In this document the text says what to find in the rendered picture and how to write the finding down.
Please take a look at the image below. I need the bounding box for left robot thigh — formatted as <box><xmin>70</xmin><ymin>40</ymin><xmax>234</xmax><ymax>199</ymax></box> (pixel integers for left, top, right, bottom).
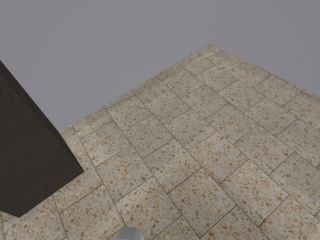
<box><xmin>113</xmin><ymin>226</ymin><xmax>145</xmax><ymax>240</ymax></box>

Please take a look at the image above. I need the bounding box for cabinet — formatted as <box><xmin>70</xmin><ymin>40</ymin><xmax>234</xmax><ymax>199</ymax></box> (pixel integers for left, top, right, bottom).
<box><xmin>0</xmin><ymin>60</ymin><xmax>85</xmax><ymax>218</ymax></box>

